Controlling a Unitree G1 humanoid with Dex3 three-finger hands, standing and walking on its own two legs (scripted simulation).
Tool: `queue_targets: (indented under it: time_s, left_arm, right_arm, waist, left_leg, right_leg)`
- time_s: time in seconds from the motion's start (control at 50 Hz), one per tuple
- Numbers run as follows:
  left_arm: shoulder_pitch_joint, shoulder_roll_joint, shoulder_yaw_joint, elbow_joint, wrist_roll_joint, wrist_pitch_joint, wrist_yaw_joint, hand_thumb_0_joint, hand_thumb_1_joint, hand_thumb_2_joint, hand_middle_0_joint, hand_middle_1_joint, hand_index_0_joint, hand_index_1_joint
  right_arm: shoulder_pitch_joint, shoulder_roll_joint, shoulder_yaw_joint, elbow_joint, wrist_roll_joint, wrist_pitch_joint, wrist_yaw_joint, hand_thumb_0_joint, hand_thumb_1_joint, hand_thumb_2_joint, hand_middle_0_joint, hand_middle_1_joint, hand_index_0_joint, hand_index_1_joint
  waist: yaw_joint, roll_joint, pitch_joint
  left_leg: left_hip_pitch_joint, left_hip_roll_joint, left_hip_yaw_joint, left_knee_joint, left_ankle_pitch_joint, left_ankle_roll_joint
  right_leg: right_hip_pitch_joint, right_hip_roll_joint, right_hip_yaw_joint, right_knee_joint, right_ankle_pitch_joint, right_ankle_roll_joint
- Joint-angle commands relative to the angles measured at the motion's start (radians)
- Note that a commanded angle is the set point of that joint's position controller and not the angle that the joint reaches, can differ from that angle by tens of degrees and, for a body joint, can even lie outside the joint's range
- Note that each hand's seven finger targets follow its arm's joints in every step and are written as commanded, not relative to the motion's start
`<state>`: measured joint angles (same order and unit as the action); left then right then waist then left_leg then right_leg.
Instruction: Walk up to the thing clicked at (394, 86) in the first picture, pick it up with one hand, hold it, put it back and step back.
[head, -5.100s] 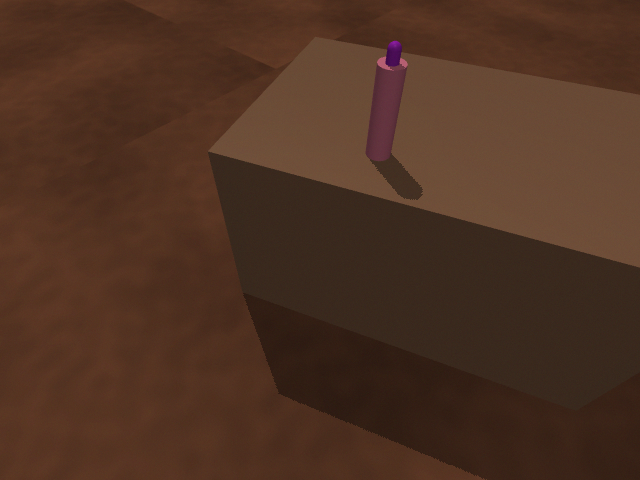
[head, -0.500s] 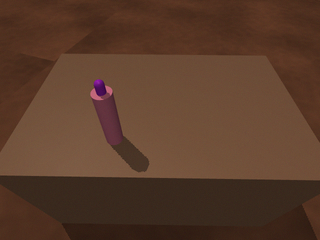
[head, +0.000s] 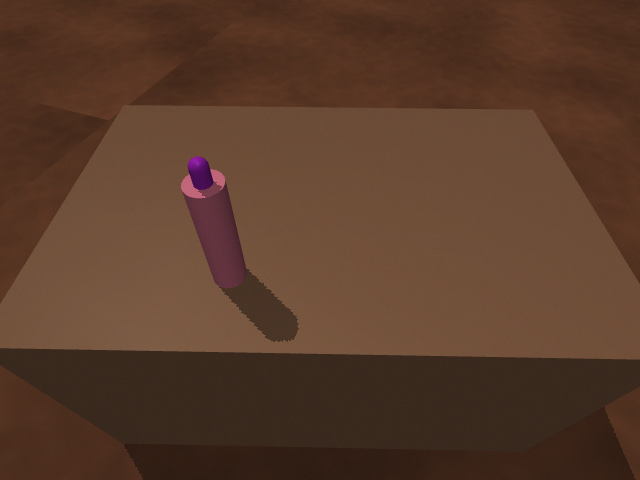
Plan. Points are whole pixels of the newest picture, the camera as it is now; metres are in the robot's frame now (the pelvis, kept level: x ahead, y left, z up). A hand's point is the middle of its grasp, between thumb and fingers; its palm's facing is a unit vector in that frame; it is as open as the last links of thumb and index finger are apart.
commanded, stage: stand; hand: left
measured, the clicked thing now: (215, 226) +0.48 +0.18 +0.00
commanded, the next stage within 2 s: rise first in 0.78 s
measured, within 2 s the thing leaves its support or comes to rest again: neither
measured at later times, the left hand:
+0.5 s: hand out of the picture +0.07 +0.26 -0.16, palm faces -0.03 -0.94 -0.34, open 7.4 cm
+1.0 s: hand out of the picture +0.12 +0.25 -0.15, palm faces +0.07 -0.95 -0.32, open 8.3 cm
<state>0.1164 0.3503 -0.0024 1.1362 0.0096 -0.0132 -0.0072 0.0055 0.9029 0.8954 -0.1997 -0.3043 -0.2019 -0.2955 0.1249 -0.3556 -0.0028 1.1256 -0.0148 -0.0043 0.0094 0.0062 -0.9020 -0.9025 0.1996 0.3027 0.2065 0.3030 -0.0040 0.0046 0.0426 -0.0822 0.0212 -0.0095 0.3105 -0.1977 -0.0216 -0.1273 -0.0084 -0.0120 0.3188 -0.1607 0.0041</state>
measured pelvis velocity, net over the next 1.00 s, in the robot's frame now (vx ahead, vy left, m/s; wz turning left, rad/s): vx -0.01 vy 0.01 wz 0.00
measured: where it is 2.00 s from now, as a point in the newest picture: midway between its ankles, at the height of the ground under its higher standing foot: outside the picture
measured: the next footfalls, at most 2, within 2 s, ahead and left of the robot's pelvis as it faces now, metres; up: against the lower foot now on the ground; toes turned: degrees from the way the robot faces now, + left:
none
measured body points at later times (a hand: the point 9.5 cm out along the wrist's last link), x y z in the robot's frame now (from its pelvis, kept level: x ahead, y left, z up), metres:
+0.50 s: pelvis +0.00 +0.00 +0.00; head +0.01 +0.00 +0.45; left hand +0.07 +0.30 -0.13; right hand +0.07 -0.30 -0.13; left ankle -0.02 +0.13 -0.75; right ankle +0.01 -0.12 -0.75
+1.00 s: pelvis -0.01 +0.01 -0.01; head +0.02 +0.01 +0.44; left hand +0.11 +0.30 -0.13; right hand +0.11 -0.29 -0.13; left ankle -0.02 +0.13 -0.75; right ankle +0.01 -0.12 -0.75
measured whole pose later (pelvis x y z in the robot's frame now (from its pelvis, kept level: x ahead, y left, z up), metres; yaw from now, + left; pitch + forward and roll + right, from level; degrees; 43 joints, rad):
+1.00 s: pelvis -0.01 +0.01 -0.01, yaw +0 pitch +0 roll +0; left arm 0.11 0.32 0.03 0.97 -0.07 -0.07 0.03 0.01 0.80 0.79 -0.15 -0.23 -0.14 -0.22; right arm 0.10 -0.32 -0.02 0.97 0.07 -0.08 -0.03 0.01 -0.80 -0.80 0.14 0.22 0.15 0.22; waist -0.01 0.00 0.07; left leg -0.18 0.01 0.00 0.42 -0.24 -0.01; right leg -0.22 -0.02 0.00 0.42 -0.20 0.01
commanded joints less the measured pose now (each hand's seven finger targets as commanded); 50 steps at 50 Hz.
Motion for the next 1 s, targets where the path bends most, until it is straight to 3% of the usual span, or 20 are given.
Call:
queue_targets:
  time_s: [0.0, 0.84, 0.86, 0.88, 0.9, 0.92, 0.94, 0.96, 0.98]
  left_arm:
    - [-0.038, 0.219, 0.039, -0.062, -0.001, -0.024, 0.017, 0.0, 0.899, 0.9, -0.2, -0.3, -0.2, -0.3]
    - [-0.027, 0.218, 0.043, -0.067, 0.001, -0.016, 0.016, 0.0, 0.899, 0.9, -0.2, -0.3, -0.2, -0.3]
    - [-0.018, 0.213, 0.04, -0.066, 0.001, -0.017, 0.016, 0.0, 0.819, 0.82, -0.12, -0.22, -0.12, -0.22]
    - [-0.368, 0.028, 0.015, -0.417, -0.079, -0.097, 0.023, 0.0, 0.739, 0.74, -0.045, -0.14, -0.04, -0.14]
    - [-0.343, 0.103, 0.026, -0.461, -0.11, -0.137, 0.049, 0.0, 0.659, 0.66, -0.07, -0.074, -0.054, -0.09]
    - [-0.209, 0.154, 0.053, -0.357, -0.112, -0.134, 0.061, 0.0, 0.579, 0.58, -0.072, -0.078, -0.057, -0.092]
    - [-0.158, 0.227, 0.119, -0.301, -0.108, -0.122, 0.075, 0.0, 0.499, 0.5, -0.07, -0.075, -0.055, -0.089]
    - [-0.156, 0.248, 0.155, -0.307, -0.104, -0.115, 0.084, 0.0, 0.419, 0.42, -0.067, -0.07, -0.057, -0.08]
    - [-0.153, 0.221, 0.159, -0.305, -0.098, -0.118, 0.09, 0.0, 0.339, 0.34, -0.066, -0.072, -0.061, -0.076]
  right_arm:
    - [-0.039, -0.21, -0.039, -0.06, 0.004, -0.022, -0.015, 0.0, -0.9, -0.9, 0.2, 0.3, 0.2, 0.3]
    - [-0.036, -0.212, -0.035, -0.067, 0.003, -0.024, -0.019, 0.0, -0.9, -0.9, 0.2, 0.3, 0.2, 0.3]
    - [-0.038, -0.216, -0.035, -0.067, 0.005, -0.023, -0.019, 0.0, -0.82, -0.82, 0.12, 0.22, 0.12, 0.22]
    - [-0.389, -0.03, 0.003, -0.418, 0.104, -0.143, -0.032, 0.0, -0.74, -0.74, 0.05, 0.14, 0.051, 0.14]
    - [-0.349, -0.058, 0.008, -0.457, 0.116, -0.164, -0.046, 0.0, -0.66, -0.66, 0.05, 0.06, 0.051, 0.06]
    - [-0.235, -0.147, -0.041, -0.357, 0.116, -0.151, -0.063, 0.0, -0.58, -0.58, 0.05, 0.054, 0.051, 0.054]
    - [-0.177, -0.189, -0.094, -0.258, 0.109, -0.131, -0.08, 0.0, -0.5, -0.5, 0.05, 0.053, 0.051, 0.053]
    - [-0.188, -0.223, -0.134, -0.271, 0.103, -0.134, -0.088, 0.0, -0.42, -0.42, 0.05, 0.053, 0.051, 0.053]
    - [-0.177, -0.198, -0.139, -0.272, 0.089, -0.14, -0.093, 0.0, -0.34, -0.34, 0.05, 0.053, 0.05, 0.053]
  waist:
    - [0.004, -0.005, -0.068]
    - [0.008, 0.007, -0.067]
    - [0.011, 0.014, -0.067]
    - [-0.039, 0.008, -0.094]
    - [0.007, -0.043, -0.132]
    - [-0.006, -0.013, -0.063]
    - [0.004, 0.005, -0.052]
    - [0.004, -0.021, -0.1]
    - [0.015, -0.003, -0.168]
  left_leg:
    - [-0.015, 0.109, -0.074, -0.047, 0.127, 0.038]
    - [-0.019, 0.115, -0.077, -0.056, 0.142, 0.04]
    - [-0.015, 0.116, -0.077, -0.052, 0.15, 0.043]
    - [-0.153, -0.023, 0.034, 0.069, 0.09, 0.019]
    - [-0.1, -0.02, 0.026, 0.041, 0.049, 0.024]
    - [-0.122, -0.02, 0.039, 0.032, 0.002, 0.024]
    - [-0.176, -0.027, 0.049, 0.065, -0.005, 0.022]
    - [-0.18, -0.021, 0.045, 0.091, 0.014, 0.023]
    - [-0.173, -0.017, 0.045, 0.104, 0.038, 0.02]
  right_leg:
    - [0.035, -0.125, 0.1, -0.041, 0.151, -0.023]
    - [0.05, -0.123, 0.098, -0.025, 0.146, -0.025]
    - [0.048, -0.124, 0.096, -0.032, 0.158, -0.022]
    - [-0.087, 0.003, -0.017, 0.064, 0.07, -0.01]
    - [-0.018, -0.004, -0.021, 0.044, 0.018, -0.01]
    - [-0.051, 0.001, -0.015, 0.039, -0.015, -0.013]
    - [-0.093, 0.001, -0.015, 0.057, -0.022, -0.015]
    - [-0.093, 0.004, -0.018, 0.085, 0.002, -0.015]
    - [-0.07, 0.005, -0.016, 0.109, 0.033, -0.015]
